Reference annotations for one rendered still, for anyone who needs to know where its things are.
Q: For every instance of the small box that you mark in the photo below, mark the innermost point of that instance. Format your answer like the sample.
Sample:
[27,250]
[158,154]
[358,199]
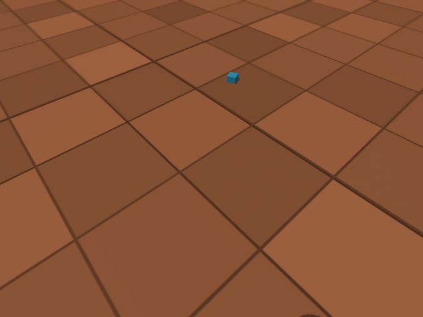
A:
[232,77]

